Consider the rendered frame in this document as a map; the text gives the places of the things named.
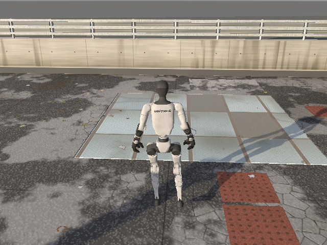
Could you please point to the robot left hand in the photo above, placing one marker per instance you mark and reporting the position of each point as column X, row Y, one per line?
column 137, row 145

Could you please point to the robot left forearm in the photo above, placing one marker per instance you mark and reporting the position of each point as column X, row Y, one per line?
column 137, row 135

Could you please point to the right robot upper arm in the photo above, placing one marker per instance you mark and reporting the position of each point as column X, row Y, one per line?
column 181, row 114

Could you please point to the robot right forearm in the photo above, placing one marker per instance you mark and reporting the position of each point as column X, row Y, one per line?
column 189, row 134

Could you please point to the left robot upper arm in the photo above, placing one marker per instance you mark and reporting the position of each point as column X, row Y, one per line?
column 144, row 116

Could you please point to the robot right hand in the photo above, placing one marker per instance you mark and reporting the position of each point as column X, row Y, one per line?
column 188, row 142

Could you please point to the robot right thigh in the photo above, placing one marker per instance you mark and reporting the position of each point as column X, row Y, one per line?
column 176, row 154

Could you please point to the robot left foot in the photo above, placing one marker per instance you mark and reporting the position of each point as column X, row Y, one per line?
column 157, row 201

